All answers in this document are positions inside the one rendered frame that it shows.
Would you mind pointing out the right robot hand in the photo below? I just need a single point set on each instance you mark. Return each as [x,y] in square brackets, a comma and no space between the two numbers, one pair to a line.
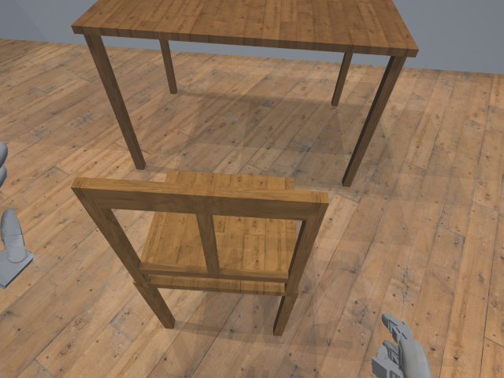
[408,360]

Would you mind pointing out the table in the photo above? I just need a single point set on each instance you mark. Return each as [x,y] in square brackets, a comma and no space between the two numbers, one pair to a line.
[346,26]

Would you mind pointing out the left robot hand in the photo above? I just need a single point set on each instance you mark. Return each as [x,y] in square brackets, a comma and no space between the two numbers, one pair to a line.
[16,258]

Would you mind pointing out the chair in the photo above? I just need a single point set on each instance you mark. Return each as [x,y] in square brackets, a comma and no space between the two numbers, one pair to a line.
[211,232]

